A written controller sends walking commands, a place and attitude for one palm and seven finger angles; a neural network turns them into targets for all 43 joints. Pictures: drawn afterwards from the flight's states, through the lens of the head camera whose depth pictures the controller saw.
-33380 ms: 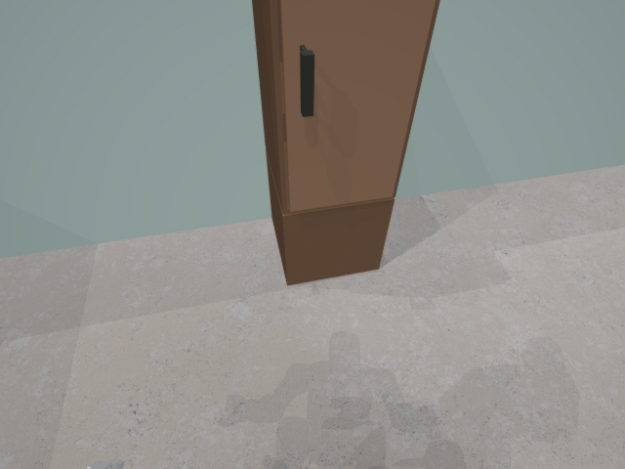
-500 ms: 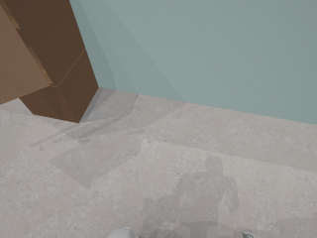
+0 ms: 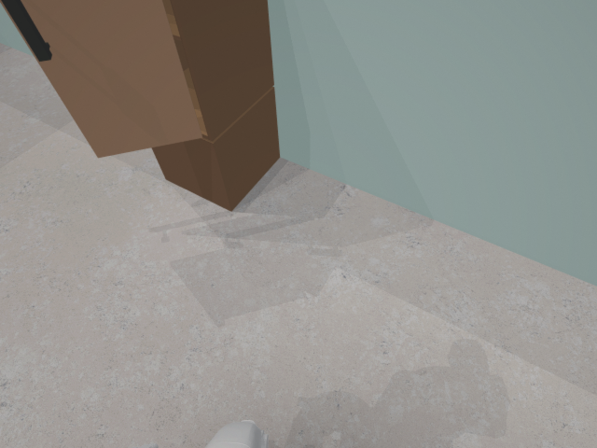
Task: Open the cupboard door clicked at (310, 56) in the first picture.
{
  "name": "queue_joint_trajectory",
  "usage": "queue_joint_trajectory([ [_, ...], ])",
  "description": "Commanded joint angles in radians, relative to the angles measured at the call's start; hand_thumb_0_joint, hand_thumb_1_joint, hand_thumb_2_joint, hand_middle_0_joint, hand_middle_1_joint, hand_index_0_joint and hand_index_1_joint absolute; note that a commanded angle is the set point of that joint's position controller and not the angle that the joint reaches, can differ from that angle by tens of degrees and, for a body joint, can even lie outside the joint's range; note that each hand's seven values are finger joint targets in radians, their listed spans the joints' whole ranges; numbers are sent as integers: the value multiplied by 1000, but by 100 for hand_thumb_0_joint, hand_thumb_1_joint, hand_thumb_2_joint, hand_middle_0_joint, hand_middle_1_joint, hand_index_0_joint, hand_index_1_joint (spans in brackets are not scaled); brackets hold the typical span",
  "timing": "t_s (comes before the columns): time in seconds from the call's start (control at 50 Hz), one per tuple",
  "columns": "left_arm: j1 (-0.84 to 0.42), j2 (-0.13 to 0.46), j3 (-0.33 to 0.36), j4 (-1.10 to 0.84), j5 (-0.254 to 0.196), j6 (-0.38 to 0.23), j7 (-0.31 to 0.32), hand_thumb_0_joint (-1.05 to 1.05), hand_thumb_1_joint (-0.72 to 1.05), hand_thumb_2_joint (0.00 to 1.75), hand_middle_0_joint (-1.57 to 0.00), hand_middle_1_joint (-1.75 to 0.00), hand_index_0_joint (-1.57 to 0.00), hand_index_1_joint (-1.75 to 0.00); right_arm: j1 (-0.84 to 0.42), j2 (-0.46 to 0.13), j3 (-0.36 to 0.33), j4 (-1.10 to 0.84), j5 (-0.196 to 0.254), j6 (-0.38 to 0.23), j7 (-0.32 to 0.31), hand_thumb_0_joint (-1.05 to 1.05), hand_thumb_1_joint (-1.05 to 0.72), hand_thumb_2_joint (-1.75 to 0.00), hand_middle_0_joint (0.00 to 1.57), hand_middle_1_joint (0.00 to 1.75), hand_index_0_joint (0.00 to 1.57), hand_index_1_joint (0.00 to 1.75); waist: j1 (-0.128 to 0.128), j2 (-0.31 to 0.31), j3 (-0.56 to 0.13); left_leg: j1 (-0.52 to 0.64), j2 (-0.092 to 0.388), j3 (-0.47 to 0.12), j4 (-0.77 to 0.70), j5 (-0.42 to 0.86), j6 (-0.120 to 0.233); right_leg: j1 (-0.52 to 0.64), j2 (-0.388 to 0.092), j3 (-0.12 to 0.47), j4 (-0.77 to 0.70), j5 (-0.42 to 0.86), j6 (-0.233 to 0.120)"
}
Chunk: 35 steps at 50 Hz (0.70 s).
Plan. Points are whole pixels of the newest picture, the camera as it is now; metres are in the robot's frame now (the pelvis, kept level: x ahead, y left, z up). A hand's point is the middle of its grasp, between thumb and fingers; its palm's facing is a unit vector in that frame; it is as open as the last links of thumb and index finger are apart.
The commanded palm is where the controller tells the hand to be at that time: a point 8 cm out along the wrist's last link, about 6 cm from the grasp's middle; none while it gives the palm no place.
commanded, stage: turn to face it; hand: left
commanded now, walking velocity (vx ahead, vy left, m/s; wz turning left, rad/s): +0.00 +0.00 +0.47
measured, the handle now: (29, 23) +0.94 +0.67 +0.09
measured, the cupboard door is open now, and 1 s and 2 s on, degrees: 47 47 47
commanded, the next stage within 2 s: take the last steps up to it in 0.40 s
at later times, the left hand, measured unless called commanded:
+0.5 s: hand out of the picture +0.02 +0.20 -0.16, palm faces +0.23 -0.93 -0.27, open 7.4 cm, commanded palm none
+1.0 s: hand out of the picture +0.10 +0.24 -0.16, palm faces +0.32 -0.92 -0.22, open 7.4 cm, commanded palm none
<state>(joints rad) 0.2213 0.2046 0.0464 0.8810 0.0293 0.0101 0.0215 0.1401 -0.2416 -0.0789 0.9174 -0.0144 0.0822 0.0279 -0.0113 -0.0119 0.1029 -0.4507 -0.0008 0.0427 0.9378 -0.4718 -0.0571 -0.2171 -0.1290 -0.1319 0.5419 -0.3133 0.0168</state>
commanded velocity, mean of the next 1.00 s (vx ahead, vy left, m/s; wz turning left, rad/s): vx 0.16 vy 0.07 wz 0.24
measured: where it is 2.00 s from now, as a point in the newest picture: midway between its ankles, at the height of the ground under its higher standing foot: (233, 372)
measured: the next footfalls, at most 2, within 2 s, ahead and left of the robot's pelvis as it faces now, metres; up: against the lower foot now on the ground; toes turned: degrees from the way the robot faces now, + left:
left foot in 0.12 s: +0.05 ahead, +0.14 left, +0.00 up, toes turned +7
right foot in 0.38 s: +0.06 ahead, -0.12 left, +0.00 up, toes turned +5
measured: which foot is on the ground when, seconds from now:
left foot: up 0.00-0.10, down 0.12-0.38, up 0.40-0.66, down 0.68-1.00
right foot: down 0.00-0.10, up 0.12-0.36, down 0.38-0.68, up 0.70-1.00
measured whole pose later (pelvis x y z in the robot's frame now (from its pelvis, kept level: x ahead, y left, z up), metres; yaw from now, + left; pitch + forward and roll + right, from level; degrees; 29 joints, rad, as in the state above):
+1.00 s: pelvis +0.08 +0.03 +0.00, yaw +18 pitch +0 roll +1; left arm 0.17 0.20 0.06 0.97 0.03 0.00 -0.03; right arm 0.35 -0.17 -0.02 1.06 -0.03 -0.01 0.00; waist -0.01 0.01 0.05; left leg -0.13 -0.03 0.03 0.44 -0.32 0.03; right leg -0.36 -0.08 -0.10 0.65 -0.33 0.02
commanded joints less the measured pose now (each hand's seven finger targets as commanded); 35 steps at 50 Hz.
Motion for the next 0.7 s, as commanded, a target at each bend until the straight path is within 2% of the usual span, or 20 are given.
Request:
queue_joint_trajectory([
  [0.0, 79, 226, 64, -17, 0, -22, 6, 0, 90, 90, -20, -30, -20, -30, -84, -21, 5, -104, 8, -45, 4, 0, -90, -90, 20, 30, 20, 30, 56, -195, -150, 37, -13, 67, -253, 38, 12, 196, -216, 93, -63, 676, -105],
  [0.04, 53, 227, 68, -18, -10, -17, 1, 0, 90, 90, -20, -30, -20, -30, -18, -54, 1, -87, 4, -52, -1, 0, -90, -90, 20, 30, 20, 30, 12, -167, -151, 193, -12, 60, -441, 199, 28, 100, -195, 44, 24, 590, -49],
  [0.06, 38, 205, 65, -31, -19, -14, -4, 0, 90, 90, -20, -30, -20, -30, 43, -112, -13, -73, -2, -61, -5, 0, -90, -90, 20, 30, 20, 30, -25, -36, -194, 361, 67, -23, -521, 395, 64, -27, -164, -1, 157, 467, 2],
  [0.08, 27, 136, 49, -70, -25, -7, -10, 0, 90, 90, -20, -30, -20, -30, 119, -225, -40, -63, -12, -67, -13, 0, -90, -90, 20, 30, 20, 30, -61, 260, -224, 503, 339, -384, -539, 750, 203, -293, -25, -43, 381, -122, 77],
  [0.1, -36, 119, 30, -97, -15, 4, -3, 0, 90, 90, -20, -30, -20, -30, 178, -260, -45, -46, -8, -58, -21, 0, -90, -90, 20, 30, 20, 30, -84, 252, -217, 458, 426, -424, -557, 814, 293, -336, 0, 54, 514, -350, 67],
  [0.12, -64, 126, 36, -100, -11, 10, 1, 0, 90, 90, -20, -30, -20, -30, 167, -240, -38, -45, -13, -64, -29, 0, -90, -90, 20, 30, 20, 30, -81, 191, -203, 400, 385, -413, -562, 687, 295, -347, 9, 91, 570, -317, 59],
  [0.16, -73, 124, 41, -61, -16, 18, -3, 0, 90, 90, -20, -30, -20, -30, 64, -189, -25, -65, -15, -66, -46, 0, -90, -90, 20, 30, 20, 30, -40, 288, -132, 261, 305, -337, -589, 581, 256, -321, 2, 133, 571, -225, 54],
  [0.22, -21, 96, 36, -21, -17, 22, -15, 0, 90, 90, -20, -30, -20, -30, 4, -169, -15, -71, -20, -67, -48, 0, -90, -90, 20, 30, 20, 30, -2, 178, -146, 211, 244, -257, -585, 497, 217, -191, 42, 94, 398, -186, 43],
  [0.3, 75, 90, 35, 19, -16, 8, -16, 0, 90, 90, -20, -30, -20, -30, -34, -159, -16, -62, -12, -56, -43, 0, -90, -90, 20, 30, 20, 30, 39, 134, -147, 107, 188, -244, -545, 325, 170, 24, 101, 53, 70, -22, 32],
  [0.32, 107, 106, 39, 29, -14, 0, -11, 0, 90, 90, -20, -30, -20, -30, -42, -137, -13, -66, -6, -54, -40, 0, -90, -90, 20, 30, 20, 30, 56, 86, -138, 48, 144, -211, -482, 254, 133, 104, 69, 81, -71, 46, 24],
  [0.34, 114, 173, 50, 25, -3, -11, -2, 0, 90, 90, -20, -30, -20, -30, -30, -81, -7, -75, 3, -52, -34, 0, -90, -90, 20, 30, 20, 30, 57, -106, -128, -58, 36, -124, -335, 114, 72, 150, -94, 290, -216, 4, -31],
  [0.36, 91, 246, 61, 12, 2, -12, -1, 0, 90, 90, -20, -30, -20, -30, -32, -53, 0, -94, 4, -49, -26, 0, -90, -90, 20, 30, 20, 30, 57, -279, -97, -68, -50, -32, -127, -59, 31, 71, -287, 465, -320, 15, -136],
  [0.38, 74, 240, 56, -4, 1, -16, 1, 0, 90, 90, -20, -30, -20, -30, -46, -77, -8, -88, 1, -41, -22, 0, -90, -90, 20, 30, 20, 30, 64, -245, -100, -42, -20, -78, 56, -107, 41, -21, -316, 474, -328, -5, -188],
  [0.42, 15, 185, 47, -6, -2, -18, 8, 0, 90, 90, -20, -30, -20, -30, -50, -66, -9, -61, 1, -35, -22, 0, -90, -90, 20, 30, 20, 30, 31, -216, -58, -74, 11, -83, 181, -43, 37, -9, -236, 346, -256, 240, -179],
  [0.48, 42, 167, 41, 16, 1, -27, 7, 0, 90, 90, -20, -30, -20, -30, -38, -18, 9, -35, 8, -42, -20, 0, -90, -90, 20, 30, 20, 30, 32, -193, -100, -23, 3, -24, -1, -42, 21, 104, -182, 196, -174, 560, -155],
  [0.56, 111, 207, 60, 61, -1, -35, -2, 0, 90, 90, -20, -30, -20, -30, -45, -5, 20, -26, 5, -61, -10, 0, -90, -90, 20, 30, 20, 30, 67, -165, -122, 50, -7, 40, -265, 25, 23, 174, -213, 210, -174, 393, -140],
  [0.62, 71, 202, 66, 67, -9, -31, -15, 0, 90, 90, -20, -30, -20, -30, 38, -33, 18, 0, -2, -76, -11, 0, -90, -90, 20, 30, 20, 30, 19, -129, -89, 263, -14, 65, -488, 142, 47, -3, -181, 149, -129, 84, -79],
  [0.64, 43, 166, 65, 49, -15, -25, -22, 0, 90, 90, -20, -30, -20, -30, 105, -85, 6, 12, -7, -86, -18, 0, -90, -90, 20, 30, 20, 30, -22, 23, -105, 397, 78, -73, -583, 126, 98, -152, -117, 82, 13, -38, -33],
  [0.66, 12, 101, 53, 11, -20, -21, -34, 0, 90, 90, -20, -30, -20, -30, 199, -185, -19, 26, -23, -87, -28, 0, -90, -90, 20, 30, 20, 30, -62, 310, -128, 523, 300, -383, -657, 104, 211, -366, 21, -52, 278, -225, 27],
  [0.68, -97, 92, 37, -30, -8, -22, -34, 0, 90, 90, -20, -30, -20, -30, 280, -204, -20, 49, -22, -84, -38, 0, -90, -90, 20, 30, 20, 30, -104, 296, -104, 493, 375, -493, -717, 89, 307, -467, 47, 14, 469, -317, 17],
])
